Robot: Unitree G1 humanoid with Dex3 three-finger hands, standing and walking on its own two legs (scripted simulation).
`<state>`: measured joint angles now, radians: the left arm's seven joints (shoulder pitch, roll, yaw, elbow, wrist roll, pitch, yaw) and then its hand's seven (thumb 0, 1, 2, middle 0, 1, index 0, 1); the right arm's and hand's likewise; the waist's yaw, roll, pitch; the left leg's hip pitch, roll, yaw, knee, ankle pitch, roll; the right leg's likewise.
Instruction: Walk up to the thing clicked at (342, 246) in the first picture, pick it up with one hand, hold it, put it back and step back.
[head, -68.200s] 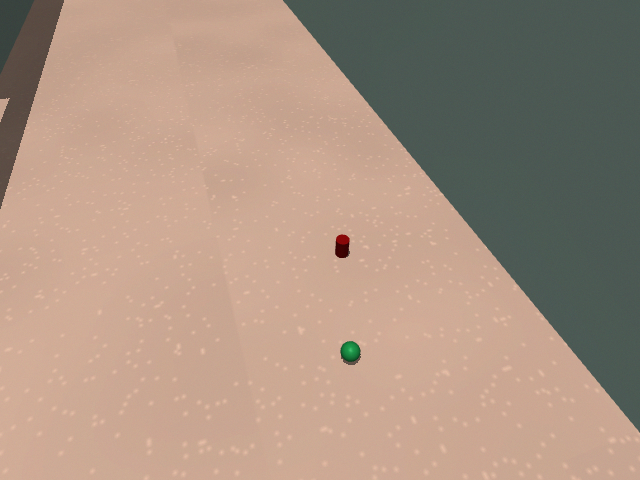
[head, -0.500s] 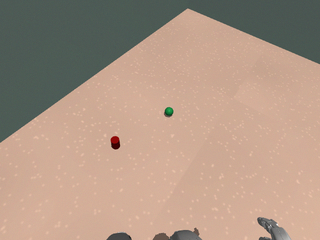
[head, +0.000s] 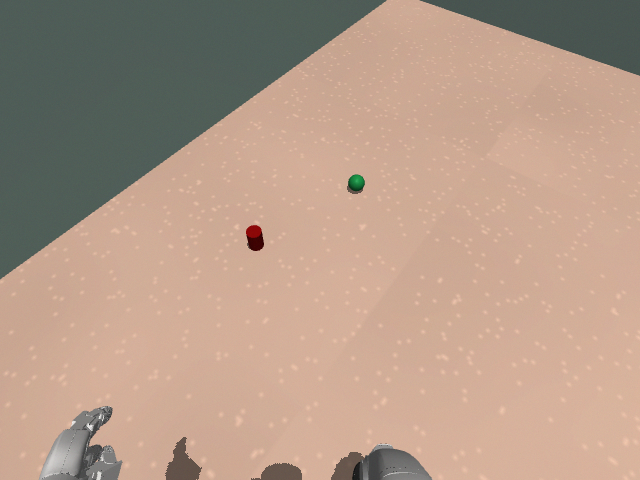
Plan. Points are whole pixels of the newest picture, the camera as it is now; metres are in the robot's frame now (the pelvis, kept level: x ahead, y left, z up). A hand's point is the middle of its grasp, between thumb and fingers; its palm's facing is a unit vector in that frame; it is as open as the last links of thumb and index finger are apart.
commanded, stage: step back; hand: left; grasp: from above
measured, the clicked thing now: (255, 238) +0.92 +0.20 -0.71
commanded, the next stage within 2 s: stand in 1.52 s
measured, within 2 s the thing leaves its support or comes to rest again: neither
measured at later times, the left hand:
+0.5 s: hand out of the picture -0.10 +0.24 -0.13, palm faces -0.06 -0.91 -0.41, open 7.4 cm
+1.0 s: hand out of the picture -0.09 +0.25 -0.13, palm faces -0.03 -0.92 -0.39, open 7.4 cm
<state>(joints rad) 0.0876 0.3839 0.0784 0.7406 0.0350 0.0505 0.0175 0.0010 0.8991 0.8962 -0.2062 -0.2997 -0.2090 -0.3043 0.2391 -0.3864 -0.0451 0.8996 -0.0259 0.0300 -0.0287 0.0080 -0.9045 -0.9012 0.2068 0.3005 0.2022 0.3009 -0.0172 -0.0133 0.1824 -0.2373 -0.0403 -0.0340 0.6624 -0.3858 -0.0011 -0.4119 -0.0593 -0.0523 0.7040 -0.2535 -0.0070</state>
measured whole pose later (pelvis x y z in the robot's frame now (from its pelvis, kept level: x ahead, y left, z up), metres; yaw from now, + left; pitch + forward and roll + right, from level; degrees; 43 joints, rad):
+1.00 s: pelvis -0.18 -0.03 +0.01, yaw -2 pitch -3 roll +0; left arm 0.19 0.39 0.08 0.98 0.03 -0.02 -0.02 0.00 0.90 0.90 -0.20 -0.30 -0.21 -0.30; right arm 0.26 -0.39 -0.05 0.97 -0.03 -0.01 0.01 0.01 -0.90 -0.90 0.21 0.30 0.21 0.30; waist -0.01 0.00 0.07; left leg -0.18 0.02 -0.04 0.61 -0.38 -0.02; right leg -0.29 0.00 -0.03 0.58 -0.25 -0.02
